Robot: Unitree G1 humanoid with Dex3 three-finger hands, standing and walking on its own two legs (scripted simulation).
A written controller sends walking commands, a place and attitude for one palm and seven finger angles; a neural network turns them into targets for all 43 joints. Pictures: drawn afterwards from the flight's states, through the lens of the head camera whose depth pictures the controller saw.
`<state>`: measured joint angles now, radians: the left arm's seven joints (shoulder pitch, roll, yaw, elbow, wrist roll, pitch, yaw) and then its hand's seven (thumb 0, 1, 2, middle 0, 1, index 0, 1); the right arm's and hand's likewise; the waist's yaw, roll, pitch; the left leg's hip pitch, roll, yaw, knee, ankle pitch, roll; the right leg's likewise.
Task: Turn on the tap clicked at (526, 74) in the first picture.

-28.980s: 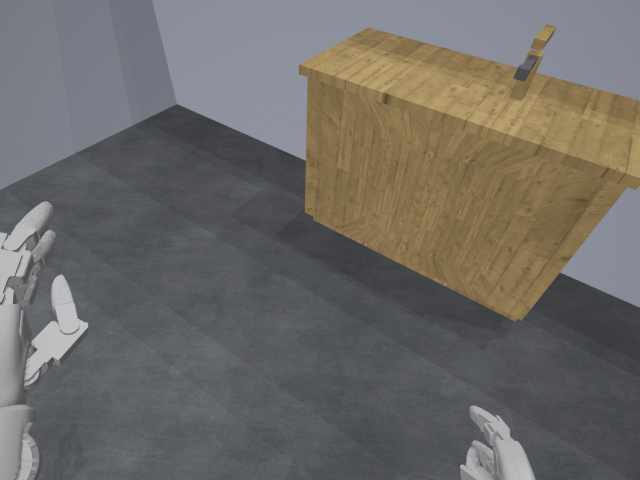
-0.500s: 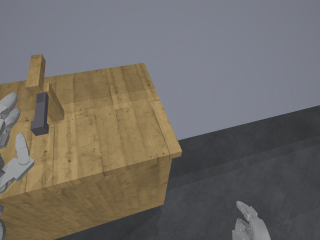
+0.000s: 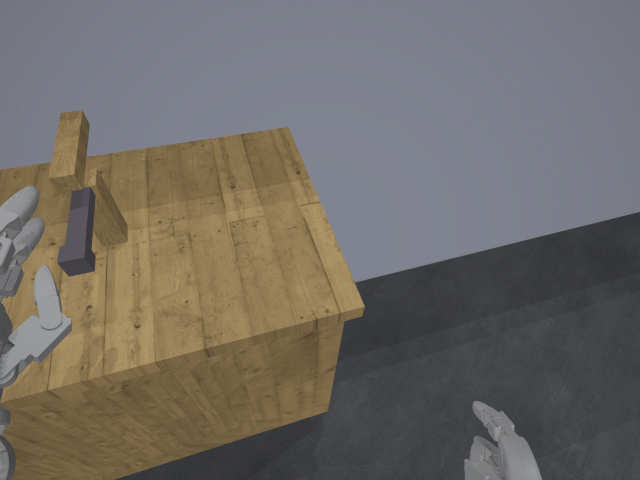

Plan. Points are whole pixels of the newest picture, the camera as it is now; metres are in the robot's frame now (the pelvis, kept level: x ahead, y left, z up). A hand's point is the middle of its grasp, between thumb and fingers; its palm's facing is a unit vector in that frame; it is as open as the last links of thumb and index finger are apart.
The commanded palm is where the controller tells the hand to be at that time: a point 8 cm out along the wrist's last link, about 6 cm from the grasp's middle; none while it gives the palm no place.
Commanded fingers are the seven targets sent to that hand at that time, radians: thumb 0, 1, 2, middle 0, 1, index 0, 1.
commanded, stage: shuffle to correct the standing spot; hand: left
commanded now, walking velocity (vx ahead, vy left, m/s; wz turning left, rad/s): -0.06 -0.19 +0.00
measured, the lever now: (77, 259) +0.33 +0.31 +0.09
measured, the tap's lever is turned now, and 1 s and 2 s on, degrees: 0 0 0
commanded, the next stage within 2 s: come to a stop and stand still in 1.42 s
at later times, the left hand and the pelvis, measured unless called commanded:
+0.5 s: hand (59, 322) +0.22 +0.24 +0.17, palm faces +0.34 -0.85 -0.40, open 7.5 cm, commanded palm +0.16 +0.28 +0.18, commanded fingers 0.00 0.90 0.90 -0.20 -0.30 -0.20 -0.30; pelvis +0.00 +0.00 +0.00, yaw +0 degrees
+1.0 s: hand (48, 331) +0.21 +0.24 +0.17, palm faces +0.35 -0.84 -0.41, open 7.5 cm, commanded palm +0.15 +0.28 +0.18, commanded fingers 0.00 0.90 0.90 -0.20 -0.30 -0.20 -0.30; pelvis -0.01 +0.00 +0.00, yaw +0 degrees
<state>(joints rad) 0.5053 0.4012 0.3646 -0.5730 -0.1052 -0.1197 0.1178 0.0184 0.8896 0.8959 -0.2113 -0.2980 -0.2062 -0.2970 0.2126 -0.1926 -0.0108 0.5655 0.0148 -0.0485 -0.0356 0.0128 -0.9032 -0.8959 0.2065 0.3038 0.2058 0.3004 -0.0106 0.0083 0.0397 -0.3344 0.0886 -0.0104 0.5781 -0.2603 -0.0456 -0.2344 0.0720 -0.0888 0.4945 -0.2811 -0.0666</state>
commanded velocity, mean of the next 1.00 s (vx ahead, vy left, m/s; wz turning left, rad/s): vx -0.08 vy -0.18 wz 0.00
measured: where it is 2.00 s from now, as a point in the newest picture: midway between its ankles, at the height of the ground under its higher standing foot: outside the picture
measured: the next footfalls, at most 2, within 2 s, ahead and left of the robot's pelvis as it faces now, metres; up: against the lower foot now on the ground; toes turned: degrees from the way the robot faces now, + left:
none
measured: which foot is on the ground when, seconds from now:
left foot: down 0.00-1.00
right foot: down 0.00-1.00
